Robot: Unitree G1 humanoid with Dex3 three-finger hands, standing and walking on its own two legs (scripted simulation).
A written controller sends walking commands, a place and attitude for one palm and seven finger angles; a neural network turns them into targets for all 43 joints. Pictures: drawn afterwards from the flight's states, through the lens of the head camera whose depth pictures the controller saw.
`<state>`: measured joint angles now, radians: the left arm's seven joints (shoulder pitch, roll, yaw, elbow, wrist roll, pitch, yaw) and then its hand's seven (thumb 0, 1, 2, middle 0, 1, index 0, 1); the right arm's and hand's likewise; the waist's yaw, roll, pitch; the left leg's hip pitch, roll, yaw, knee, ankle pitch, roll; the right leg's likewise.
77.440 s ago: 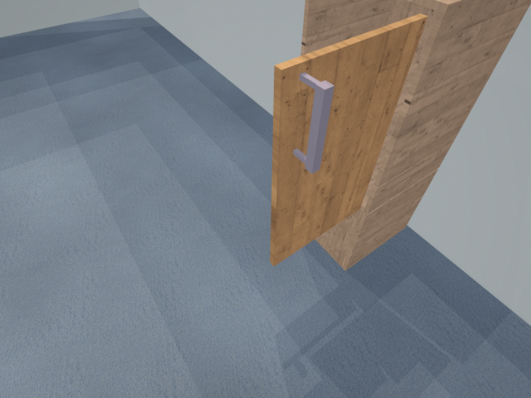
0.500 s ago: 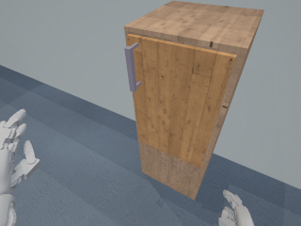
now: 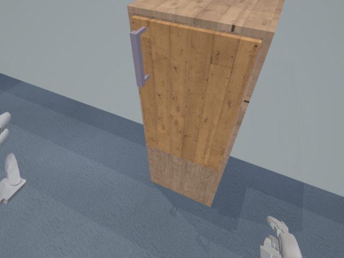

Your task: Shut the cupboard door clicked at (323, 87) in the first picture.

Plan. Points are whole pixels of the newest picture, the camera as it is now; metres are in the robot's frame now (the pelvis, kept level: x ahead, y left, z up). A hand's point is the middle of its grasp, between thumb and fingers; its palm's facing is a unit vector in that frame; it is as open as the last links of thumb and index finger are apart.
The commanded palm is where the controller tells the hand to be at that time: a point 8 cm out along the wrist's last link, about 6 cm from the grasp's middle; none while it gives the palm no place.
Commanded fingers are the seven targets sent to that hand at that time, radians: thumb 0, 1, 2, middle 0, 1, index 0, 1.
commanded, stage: step back with the hand held close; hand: left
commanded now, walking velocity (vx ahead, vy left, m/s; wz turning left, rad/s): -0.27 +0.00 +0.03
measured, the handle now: (141, 58) +0.64 +0.13 +0.15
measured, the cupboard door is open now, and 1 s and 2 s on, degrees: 0 0 0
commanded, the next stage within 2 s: stop stepping back and stand still in 0.70 s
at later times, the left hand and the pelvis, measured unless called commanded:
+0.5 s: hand out of the picture +0.10 +0.26 +0.18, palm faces +0.51 -0.74 -0.44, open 7.4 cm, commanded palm +0.02 +0.30 +0.18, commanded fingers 0.00 0.90 0.90 -0.20 -0.30 -0.20 -0.30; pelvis -0.10 -0.01 -0.02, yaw +4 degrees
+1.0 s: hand out of the picture -0.04 +0.30 +0.20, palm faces +0.60 -0.74 -0.29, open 7.4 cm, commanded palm -0.12 +0.32 +0.18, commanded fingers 0.00 0.90 0.90 -0.20 -0.30 -0.20 -0.30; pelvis -0.23 +0.01 -0.01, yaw +5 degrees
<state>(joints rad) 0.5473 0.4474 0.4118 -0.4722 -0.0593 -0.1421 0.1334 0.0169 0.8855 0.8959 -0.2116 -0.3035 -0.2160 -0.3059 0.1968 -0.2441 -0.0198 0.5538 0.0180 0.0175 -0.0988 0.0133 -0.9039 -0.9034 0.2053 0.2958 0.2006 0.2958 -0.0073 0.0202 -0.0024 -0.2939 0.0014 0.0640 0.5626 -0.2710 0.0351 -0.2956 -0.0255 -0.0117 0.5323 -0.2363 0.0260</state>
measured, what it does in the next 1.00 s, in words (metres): walks backwards: left foot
